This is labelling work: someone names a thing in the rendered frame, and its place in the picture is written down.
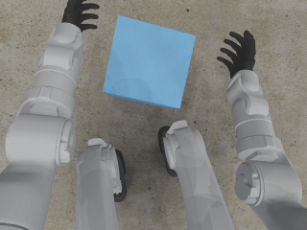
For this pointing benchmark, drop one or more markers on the carton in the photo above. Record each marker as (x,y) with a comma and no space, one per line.
(148,64)

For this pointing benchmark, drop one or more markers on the robot right shin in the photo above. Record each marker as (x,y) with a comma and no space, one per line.
(183,123)

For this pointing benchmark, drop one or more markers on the right robot upper arm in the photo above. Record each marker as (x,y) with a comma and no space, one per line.
(273,192)

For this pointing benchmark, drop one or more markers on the robot left hand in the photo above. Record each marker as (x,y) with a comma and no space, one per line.
(73,14)

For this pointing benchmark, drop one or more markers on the left robot forearm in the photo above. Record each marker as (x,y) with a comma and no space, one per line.
(56,76)

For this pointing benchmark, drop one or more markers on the right robot forearm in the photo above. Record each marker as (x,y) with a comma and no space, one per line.
(252,121)

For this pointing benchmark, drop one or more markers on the robot left foot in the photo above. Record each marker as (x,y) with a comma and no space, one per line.
(118,197)

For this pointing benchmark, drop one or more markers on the left robot upper arm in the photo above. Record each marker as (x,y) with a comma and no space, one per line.
(38,144)

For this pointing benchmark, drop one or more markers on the robot right hand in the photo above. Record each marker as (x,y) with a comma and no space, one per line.
(245,58)

